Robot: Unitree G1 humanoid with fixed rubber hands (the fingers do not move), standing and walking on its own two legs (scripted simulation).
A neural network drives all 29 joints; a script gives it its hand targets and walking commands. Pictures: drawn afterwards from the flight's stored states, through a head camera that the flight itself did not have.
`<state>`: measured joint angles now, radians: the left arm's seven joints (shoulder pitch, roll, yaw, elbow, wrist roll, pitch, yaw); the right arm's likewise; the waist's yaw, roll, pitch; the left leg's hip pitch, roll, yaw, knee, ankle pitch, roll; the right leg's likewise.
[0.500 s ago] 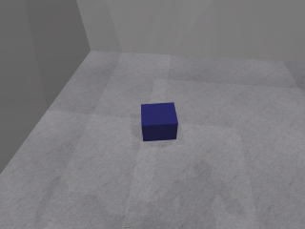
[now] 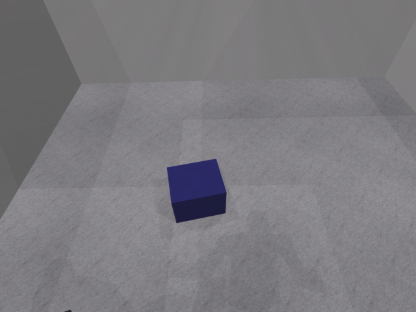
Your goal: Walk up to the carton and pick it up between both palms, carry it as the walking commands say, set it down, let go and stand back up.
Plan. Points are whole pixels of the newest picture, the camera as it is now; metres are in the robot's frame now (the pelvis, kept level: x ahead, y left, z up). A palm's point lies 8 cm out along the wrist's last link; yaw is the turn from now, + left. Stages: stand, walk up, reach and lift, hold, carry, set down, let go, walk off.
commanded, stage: walk up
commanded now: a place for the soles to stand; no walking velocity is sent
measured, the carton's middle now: (196, 190) +0.83 +0.07 -0.66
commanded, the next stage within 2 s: none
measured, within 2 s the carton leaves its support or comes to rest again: neither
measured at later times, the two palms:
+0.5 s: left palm (47, 299) +0.21 +0.36 -0.11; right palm (365, 257) +0.24 -0.30 -0.06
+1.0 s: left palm (78, 227) +0.37 +0.34 -0.11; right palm (334, 217) +0.36 -0.30 -0.11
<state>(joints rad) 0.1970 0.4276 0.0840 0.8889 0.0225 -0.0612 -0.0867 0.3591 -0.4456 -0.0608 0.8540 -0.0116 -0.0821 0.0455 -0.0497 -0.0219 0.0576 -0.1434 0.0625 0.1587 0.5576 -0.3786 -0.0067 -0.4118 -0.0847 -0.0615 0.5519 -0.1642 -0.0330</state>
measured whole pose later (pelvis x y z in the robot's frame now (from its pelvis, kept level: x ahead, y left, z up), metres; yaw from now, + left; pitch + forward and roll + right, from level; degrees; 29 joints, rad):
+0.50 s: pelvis +0.16 +0.03 +0.00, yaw +1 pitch -2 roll +0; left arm 0.28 0.44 0.08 0.91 0.01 -0.04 -0.05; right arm 0.29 -0.43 -0.06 0.84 -0.01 -0.10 0.04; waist 0.00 -0.08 0.03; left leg -0.30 0.04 0.11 0.57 -0.24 0.04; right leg -0.46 -0.08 -0.01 0.99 -0.37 -0.02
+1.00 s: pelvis +0.28 +0.02 -0.01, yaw +3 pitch -2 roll +0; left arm 0.15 0.40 0.04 0.92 -0.01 -0.02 -0.01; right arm 0.24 -0.41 -0.03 0.95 -0.02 -0.04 0.00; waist 0.01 0.00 0.09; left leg -0.33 0.05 0.05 0.66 -0.27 0.00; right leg -0.35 -0.08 -0.08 0.68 -0.30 0.02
